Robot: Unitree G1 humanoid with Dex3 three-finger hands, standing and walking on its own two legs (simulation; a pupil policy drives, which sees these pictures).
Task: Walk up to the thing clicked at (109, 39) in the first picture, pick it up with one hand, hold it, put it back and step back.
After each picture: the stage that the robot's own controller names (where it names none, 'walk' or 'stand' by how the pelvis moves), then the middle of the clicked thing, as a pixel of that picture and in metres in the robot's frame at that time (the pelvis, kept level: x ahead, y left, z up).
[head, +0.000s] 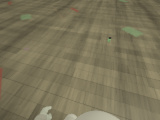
stand; (109, 39) +1.99 -0.47 -0.72
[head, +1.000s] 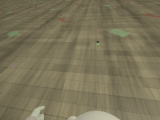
walk; (97, 43) +1.90 -0.03 -0.69
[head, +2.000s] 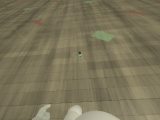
walk; (79, 54) +1.30 +0.33 -0.71
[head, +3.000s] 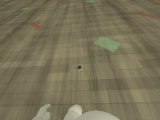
walk; (79, 68) +0.89 +0.26 -0.72
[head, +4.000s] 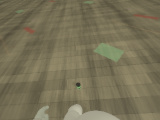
walk; (78, 85) +0.56 +0.23 -0.71
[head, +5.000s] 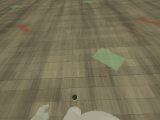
stand; (74, 98) +0.36 +0.21 -0.71
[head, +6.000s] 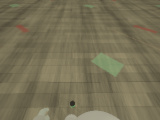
stand; (72, 104) +0.31 +0.17 -0.72
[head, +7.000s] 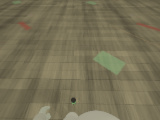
stand; (73, 101) +0.33 +0.17 -0.72
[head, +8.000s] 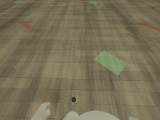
stand; (73, 100) +0.33 +0.17 -0.72
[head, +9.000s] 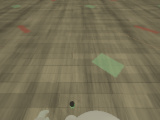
stand; (72, 104) +0.31 +0.19 -0.73
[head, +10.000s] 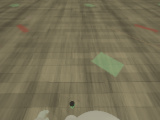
stand; (72, 104) +0.30 +0.19 -0.73
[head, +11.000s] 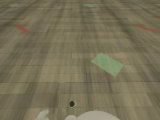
go down; (72, 104) +0.30 +0.19 -0.73
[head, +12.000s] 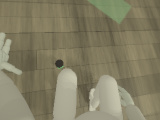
go down; (59, 64) +0.37 +0.24 -0.32
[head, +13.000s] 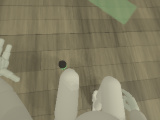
approach; (63, 65) +0.37 +0.25 -0.30
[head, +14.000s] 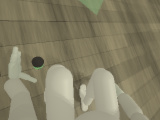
close in; (38, 63) +0.35 +0.28 -0.21
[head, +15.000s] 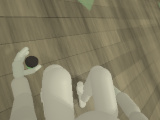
close; (32, 63) +0.35 +0.28 -0.21
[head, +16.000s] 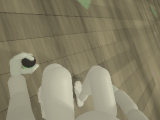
lift; (28, 63) +0.34 +0.29 -0.22
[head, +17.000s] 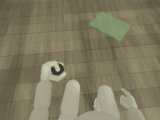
lift; (59, 72) +0.31 +0.22 -0.02
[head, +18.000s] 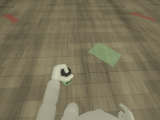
hold; (66, 76) +0.32 +0.17 -0.01
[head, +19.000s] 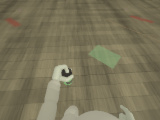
hold; (67, 76) +0.32 +0.17 -0.01
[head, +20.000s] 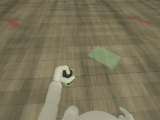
crouch; (68, 77) +0.32 +0.16 -0.01
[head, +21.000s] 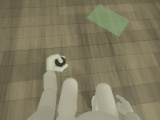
crouch; (61, 64) +0.38 +0.22 -0.10
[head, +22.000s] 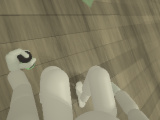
lower; (27, 60) +0.36 +0.30 -0.22
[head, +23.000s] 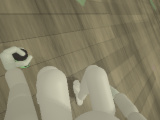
lower; (22, 58) +0.38 +0.31 -0.22
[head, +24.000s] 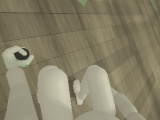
lower; (23, 58) +0.37 +0.31 -0.22
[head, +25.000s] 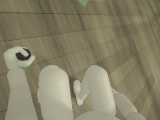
lower; (24, 58) +0.37 +0.30 -0.22
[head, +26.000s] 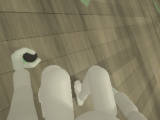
draw back; (29, 59) +0.36 +0.29 -0.22
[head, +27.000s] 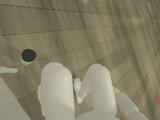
withdraw; (28, 57) +0.36 +0.28 -0.21
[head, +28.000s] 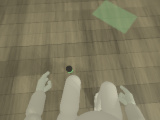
walk; (69, 69) +0.39 +0.22 -0.42
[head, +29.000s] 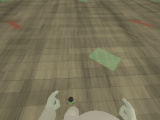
stand; (71, 100) +0.33 +0.18 -0.66
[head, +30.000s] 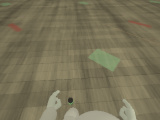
stand; (70, 101) +0.33 +0.20 -0.67
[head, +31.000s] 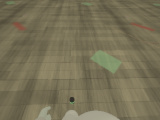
stand; (72, 100) +0.34 +0.18 -0.70
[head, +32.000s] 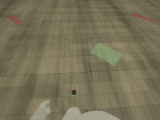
walk; (74, 93) +0.38 +0.15 -0.70
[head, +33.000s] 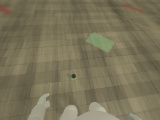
walk; (73, 77) +0.56 +0.17 -0.71
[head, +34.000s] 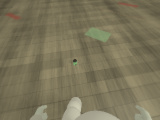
walk; (75, 62) +0.87 +0.29 -0.69
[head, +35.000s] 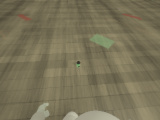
stand; (78, 64) +0.95 +0.21 -0.71
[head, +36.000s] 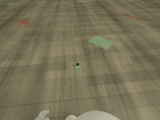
stand; (77, 65) +0.96 +0.23 -0.73
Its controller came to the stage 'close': yes
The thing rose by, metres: 0.69
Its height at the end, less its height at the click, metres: +0.00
